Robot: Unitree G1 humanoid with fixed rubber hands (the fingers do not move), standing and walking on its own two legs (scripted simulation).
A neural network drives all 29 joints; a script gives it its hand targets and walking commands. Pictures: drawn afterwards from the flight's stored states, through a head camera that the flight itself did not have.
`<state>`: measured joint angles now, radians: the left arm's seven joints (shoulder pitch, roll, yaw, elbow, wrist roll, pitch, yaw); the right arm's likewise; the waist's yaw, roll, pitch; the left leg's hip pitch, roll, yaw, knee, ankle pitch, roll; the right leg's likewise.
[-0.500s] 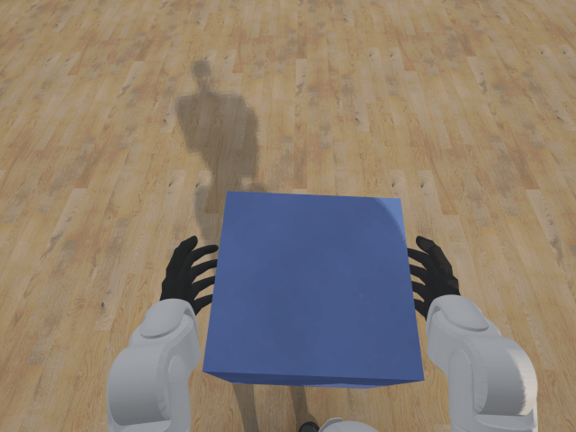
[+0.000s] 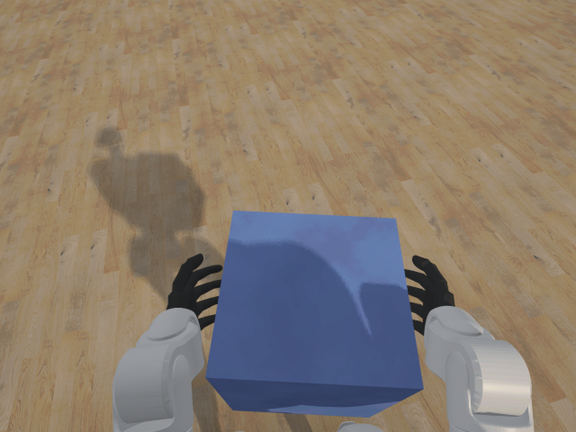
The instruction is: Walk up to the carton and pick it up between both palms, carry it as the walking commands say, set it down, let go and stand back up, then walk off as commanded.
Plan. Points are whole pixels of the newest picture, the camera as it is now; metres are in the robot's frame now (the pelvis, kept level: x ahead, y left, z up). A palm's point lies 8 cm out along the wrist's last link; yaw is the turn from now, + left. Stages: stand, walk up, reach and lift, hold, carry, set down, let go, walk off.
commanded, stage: carry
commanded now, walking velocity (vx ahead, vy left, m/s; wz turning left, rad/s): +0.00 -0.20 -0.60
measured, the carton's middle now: (306, 323) +0.27 +0.00 -0.01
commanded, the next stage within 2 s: none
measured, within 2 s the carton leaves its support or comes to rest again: neither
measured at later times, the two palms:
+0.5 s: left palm (367, 289) +0.27 -0.07 +0.09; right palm out of the picture +0.16 -0.35 +0.08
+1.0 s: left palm out of the picture +0.20 -0.31 +0.10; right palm out of the picture +0.03 -0.56 +0.09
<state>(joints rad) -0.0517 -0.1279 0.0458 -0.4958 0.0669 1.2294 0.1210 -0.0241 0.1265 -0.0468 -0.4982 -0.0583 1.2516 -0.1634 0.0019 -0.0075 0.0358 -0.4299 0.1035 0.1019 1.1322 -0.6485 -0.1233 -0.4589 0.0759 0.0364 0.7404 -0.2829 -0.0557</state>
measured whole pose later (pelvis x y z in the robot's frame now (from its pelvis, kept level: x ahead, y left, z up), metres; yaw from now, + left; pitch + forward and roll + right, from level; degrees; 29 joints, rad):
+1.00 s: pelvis -0.09 -0.30 -0.01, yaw -35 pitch +4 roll +0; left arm -0.03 -0.13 0.05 -0.60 0.07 1.18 0.11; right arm -0.04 0.13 -0.02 -0.59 -0.06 1.23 -0.17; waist 0.00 0.00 -0.07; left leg -0.29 0.29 0.21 0.79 -0.49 -0.13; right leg -0.48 0.01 0.05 0.83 -0.37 0.07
